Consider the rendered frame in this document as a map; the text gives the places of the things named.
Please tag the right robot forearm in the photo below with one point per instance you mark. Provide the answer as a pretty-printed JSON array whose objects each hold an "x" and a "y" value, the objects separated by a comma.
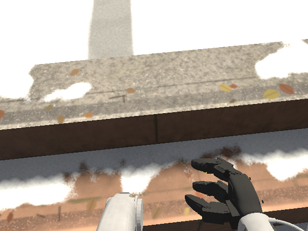
[{"x": 255, "y": 222}]

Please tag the robot left thigh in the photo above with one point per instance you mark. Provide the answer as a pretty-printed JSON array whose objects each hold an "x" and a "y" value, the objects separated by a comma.
[{"x": 122, "y": 213}]

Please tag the right robot hand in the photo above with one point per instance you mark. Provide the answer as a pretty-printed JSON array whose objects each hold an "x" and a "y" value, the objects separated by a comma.
[{"x": 236, "y": 200}]

